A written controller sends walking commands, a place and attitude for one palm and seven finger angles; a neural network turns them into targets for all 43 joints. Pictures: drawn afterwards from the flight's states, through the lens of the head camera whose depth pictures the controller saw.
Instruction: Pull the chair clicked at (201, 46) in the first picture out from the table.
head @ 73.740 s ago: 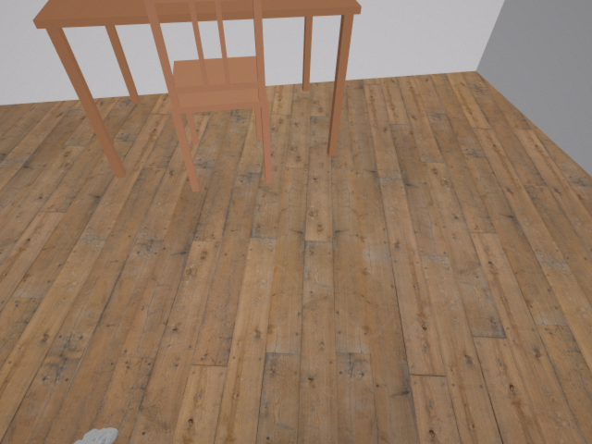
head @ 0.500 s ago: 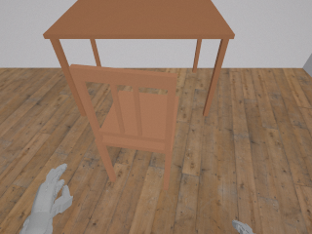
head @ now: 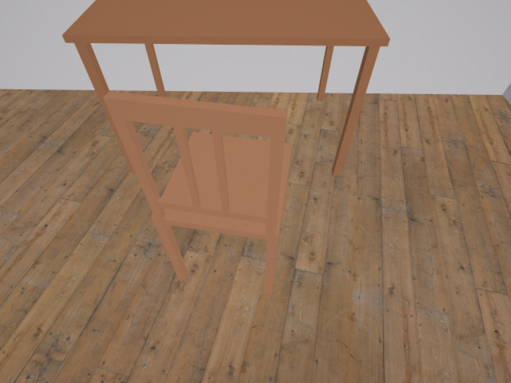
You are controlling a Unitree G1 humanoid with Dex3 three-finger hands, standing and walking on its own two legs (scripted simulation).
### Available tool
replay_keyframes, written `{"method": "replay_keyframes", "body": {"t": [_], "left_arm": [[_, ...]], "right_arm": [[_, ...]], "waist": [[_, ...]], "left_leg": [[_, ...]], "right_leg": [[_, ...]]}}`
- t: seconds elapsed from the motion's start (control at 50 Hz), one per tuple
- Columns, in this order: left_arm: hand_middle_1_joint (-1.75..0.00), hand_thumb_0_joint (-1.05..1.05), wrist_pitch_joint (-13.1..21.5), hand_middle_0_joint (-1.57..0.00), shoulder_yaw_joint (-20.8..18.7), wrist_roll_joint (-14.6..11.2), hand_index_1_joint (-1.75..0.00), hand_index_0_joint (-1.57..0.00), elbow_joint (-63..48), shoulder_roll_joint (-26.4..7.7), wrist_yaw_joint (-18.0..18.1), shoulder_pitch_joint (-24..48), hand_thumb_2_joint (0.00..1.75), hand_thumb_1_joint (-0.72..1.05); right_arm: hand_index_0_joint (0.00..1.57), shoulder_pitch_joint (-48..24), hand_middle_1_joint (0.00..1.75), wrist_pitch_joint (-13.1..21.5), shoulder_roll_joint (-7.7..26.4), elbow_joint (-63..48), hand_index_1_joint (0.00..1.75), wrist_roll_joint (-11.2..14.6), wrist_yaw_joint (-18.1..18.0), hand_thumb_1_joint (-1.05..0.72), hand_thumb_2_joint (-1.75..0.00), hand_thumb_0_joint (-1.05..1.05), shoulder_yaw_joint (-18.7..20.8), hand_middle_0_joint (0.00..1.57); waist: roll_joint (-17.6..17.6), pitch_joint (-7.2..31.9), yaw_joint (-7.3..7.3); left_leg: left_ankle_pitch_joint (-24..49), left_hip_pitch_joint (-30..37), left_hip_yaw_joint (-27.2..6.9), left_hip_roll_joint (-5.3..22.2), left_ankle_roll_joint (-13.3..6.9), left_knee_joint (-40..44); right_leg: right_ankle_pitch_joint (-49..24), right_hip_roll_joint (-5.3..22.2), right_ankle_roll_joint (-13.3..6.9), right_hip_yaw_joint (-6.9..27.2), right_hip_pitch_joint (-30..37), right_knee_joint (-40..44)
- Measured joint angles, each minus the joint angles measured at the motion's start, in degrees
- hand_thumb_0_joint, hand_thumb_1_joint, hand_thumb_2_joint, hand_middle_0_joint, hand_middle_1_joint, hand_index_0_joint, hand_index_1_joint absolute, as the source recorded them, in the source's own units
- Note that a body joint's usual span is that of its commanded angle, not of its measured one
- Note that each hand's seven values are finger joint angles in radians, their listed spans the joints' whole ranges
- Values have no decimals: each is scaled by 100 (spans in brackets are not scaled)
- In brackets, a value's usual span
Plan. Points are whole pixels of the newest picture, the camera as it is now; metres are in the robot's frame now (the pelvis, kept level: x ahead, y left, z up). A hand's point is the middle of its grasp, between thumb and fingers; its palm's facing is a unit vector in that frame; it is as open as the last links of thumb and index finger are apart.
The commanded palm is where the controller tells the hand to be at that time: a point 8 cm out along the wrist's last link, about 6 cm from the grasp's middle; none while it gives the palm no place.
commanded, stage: let the arm hang, fingers relaxed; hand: left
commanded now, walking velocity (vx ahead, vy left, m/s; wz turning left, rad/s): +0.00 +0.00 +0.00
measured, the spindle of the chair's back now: (189, 169) +0.60 +0.20 -0.08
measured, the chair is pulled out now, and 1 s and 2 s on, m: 0.49 0.49 0.49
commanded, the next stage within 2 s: look to check the result in 0.46 s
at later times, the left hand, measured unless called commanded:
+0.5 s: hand out of the picture -0.01 +0.15 -0.18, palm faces +0.01 -0.99 -0.17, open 7.4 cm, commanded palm none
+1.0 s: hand out of the picture +0.00 +0.15 -0.18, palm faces +0.01 -0.98 -0.17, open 7.4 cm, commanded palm none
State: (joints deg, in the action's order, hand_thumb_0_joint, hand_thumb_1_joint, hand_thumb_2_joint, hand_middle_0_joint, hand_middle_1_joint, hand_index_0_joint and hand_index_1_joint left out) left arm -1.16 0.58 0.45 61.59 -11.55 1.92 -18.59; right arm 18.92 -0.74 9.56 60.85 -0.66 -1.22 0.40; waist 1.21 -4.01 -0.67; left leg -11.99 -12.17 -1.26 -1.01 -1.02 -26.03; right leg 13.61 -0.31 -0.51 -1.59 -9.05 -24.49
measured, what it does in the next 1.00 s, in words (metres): stands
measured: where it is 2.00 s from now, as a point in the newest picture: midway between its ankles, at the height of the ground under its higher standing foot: outside the picture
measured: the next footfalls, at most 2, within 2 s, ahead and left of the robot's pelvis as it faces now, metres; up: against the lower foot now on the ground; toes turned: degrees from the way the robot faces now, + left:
none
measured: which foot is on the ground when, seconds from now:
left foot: down 0.00-1.00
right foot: down 0.00-1.00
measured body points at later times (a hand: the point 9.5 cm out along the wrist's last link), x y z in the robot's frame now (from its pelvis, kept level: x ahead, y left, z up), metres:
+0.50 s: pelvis +0.00 -0.01 +0.00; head +0.01 -0.01 +0.45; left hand -0.01 +0.20 -0.16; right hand -0.03 -0.21 -0.16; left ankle +0.02 +0.11 -0.74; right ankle +0.00 -0.12 -0.74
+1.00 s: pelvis +0.01 -0.01 +0.00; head +0.03 -0.02 +0.45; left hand +0.00 +0.20 -0.16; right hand -0.01 -0.22 -0.16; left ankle +0.02 +0.11 -0.74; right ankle +0.00 -0.12 -0.74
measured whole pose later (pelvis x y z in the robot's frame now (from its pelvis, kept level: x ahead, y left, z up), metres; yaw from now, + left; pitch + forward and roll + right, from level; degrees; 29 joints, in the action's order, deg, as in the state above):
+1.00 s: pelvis +0.01 -0.01 +0.00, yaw -1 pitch -2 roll +0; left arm 0.0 0.6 0.4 62.3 -6.9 2.3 -17.6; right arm 18.1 0.4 6.2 63.1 -0.5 -2.0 0.5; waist 0.5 -3.5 -0.7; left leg -12.6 -11.2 -0.8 -0.1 0.0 -25.4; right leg 14.5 -1.2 -1.5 -1.1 -8.9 -24.9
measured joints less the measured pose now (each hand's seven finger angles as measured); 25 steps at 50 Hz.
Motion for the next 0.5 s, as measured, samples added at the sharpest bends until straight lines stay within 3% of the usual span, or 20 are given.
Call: {"method": "replay_keyframes", "body": {"t": [0.28,0.5], "left_arm": [[-30,0,78,-20,72,7,-30,-20,67,495,14,44,90,91],[-30,0,107,-20,14,9,-30,-20,88,495,37,29,90,91]], "right_arm": [[20,3,30,61,-340,145,30,2,-13,-91,-90,0,-31,20],[20,34,30,95,-354,187,30,7,-59,-91,-90,0,9,19]], "waist": [[-9,124,-4],[-63,110,-4]], "left_leg": [[5,-6,53,19,25,11],[-28,4,45,53,56,4]], "right_leg": [[35,-14,-28,53,-78,-103],[58,-49,-59,47,-64,-97]]}}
